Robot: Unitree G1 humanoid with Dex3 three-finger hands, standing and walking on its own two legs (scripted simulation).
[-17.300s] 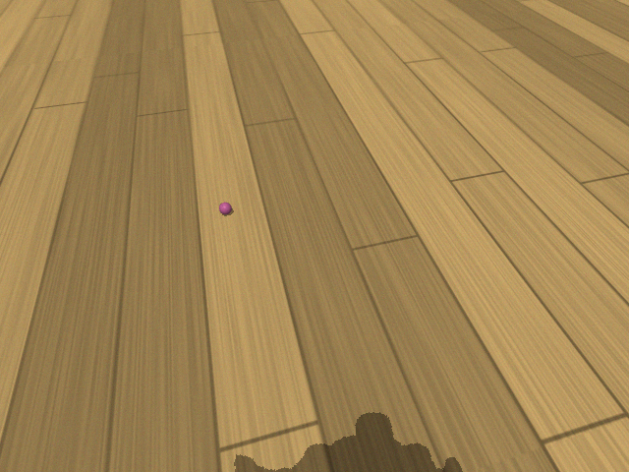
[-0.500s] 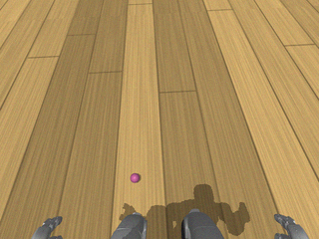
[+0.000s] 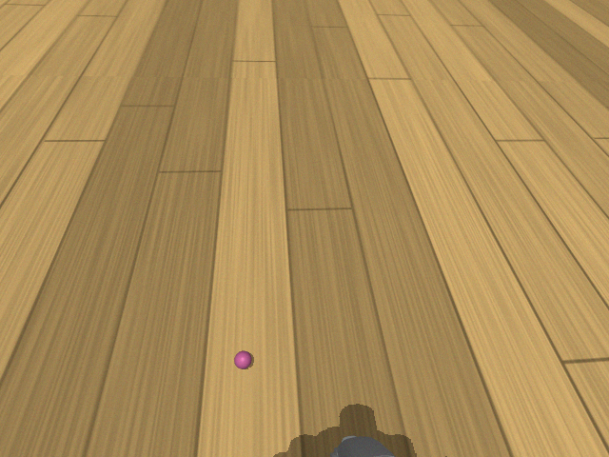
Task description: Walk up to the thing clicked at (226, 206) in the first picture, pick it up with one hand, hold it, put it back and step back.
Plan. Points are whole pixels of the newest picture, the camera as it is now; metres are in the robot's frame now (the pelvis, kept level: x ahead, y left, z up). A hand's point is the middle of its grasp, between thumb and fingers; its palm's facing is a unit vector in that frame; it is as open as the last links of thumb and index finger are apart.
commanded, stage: walk up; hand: left
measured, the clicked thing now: (243, 359) +0.52 +0.15 -0.74
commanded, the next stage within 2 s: none
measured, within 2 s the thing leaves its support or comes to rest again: neither
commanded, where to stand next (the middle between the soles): +0.13 -0.05 m, yaw -4 degrees
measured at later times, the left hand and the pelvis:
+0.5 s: hand out of the picture +0.14 +0.26 -0.15, palm faces -0.06 -0.90 -0.43, open 7.4 cm; pelvis +0.06 -0.01 -0.02, yaw -2 degrees
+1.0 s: hand out of the picture +0.12 +0.25 -0.17, palm faces -0.12 -0.93 -0.34, open 7.4 cm; pelvis +0.04 +0.00 -0.02, yaw -6 degrees
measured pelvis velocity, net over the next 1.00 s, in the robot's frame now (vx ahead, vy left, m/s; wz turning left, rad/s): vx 0.04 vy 0.00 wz -0.10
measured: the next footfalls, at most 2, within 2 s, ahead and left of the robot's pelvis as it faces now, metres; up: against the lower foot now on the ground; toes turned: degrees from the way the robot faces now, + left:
right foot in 0.18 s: +0.13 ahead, -0.17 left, +0.00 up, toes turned -2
left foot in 0.52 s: +0.18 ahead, +0.12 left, +0.00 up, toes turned -4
